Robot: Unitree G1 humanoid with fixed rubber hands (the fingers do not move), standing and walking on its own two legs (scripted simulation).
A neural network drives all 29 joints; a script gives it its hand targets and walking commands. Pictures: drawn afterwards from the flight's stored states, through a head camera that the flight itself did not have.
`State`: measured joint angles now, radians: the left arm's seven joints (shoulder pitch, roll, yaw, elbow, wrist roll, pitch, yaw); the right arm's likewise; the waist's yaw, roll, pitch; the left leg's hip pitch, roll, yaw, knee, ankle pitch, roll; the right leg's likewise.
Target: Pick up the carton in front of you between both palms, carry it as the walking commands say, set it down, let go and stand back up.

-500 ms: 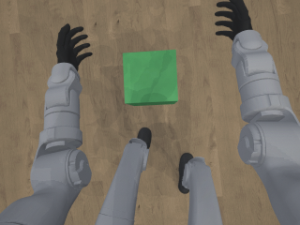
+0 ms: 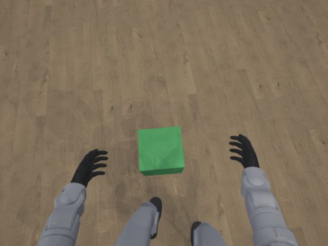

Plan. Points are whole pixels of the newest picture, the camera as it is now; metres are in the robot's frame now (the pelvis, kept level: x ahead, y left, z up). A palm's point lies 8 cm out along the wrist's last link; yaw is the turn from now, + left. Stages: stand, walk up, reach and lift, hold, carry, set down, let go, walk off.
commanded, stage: let go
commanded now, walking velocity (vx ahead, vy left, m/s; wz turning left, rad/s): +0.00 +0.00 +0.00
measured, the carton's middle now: (161, 153) +0.43 +0.09 -0.62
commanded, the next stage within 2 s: stand in 0.86 s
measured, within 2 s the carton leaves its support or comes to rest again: neither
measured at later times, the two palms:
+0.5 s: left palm (100, 194) +0.20 +0.18 -0.04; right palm (317, 222) +0.21 -0.28 -0.03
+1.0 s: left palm (75, 213) +0.15 +0.24 -0.06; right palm (308, 243) +0.16 -0.28 -0.06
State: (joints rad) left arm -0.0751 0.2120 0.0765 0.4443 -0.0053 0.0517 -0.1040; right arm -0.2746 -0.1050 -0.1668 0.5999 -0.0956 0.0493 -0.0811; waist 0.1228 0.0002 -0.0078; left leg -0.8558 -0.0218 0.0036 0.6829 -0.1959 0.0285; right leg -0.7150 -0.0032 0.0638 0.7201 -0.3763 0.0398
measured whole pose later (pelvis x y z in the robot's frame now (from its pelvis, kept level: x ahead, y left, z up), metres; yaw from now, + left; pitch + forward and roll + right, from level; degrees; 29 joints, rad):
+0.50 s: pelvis +0.04 -0.05 +0.03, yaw +1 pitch +0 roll +2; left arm 0.23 0.22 0.04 0.42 0.00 0.07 -0.07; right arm 0.22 -0.21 -0.04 0.44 -0.01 0.06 0.04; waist 0.00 -0.04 0.06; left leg -0.23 0.00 -0.02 0.40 -0.17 -0.03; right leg -0.10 0.01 0.05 0.45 -0.35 -0.02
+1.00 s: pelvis +0.05 -0.03 +0.02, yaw +3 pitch +2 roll +1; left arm 0.31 0.28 0.03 0.55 0.05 0.00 0.02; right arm 0.30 -0.24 -0.03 0.66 -0.03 -0.01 0.00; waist 0.01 -0.06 -0.04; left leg -0.33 -0.04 -0.04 0.53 -0.24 0.00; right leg -0.16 -0.03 0.02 0.53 -0.40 0.01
